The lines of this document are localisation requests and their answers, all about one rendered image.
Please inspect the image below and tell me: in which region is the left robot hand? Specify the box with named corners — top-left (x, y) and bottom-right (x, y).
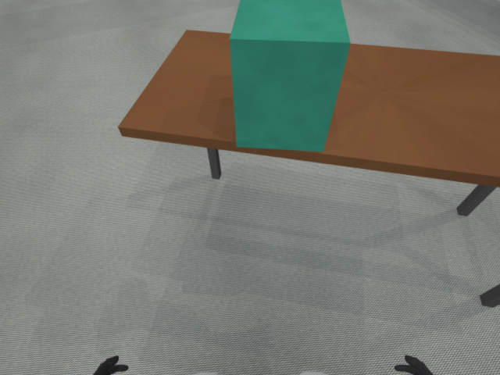
top-left (93, 355), bottom-right (128, 375)

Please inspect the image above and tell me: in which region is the carton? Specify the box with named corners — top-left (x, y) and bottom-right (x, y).
top-left (230, 0), bottom-right (351, 152)

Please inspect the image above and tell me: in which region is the right robot hand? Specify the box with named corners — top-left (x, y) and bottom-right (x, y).
top-left (395, 355), bottom-right (433, 375)

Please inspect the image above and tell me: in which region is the table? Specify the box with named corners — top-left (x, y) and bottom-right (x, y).
top-left (118, 30), bottom-right (500, 308)

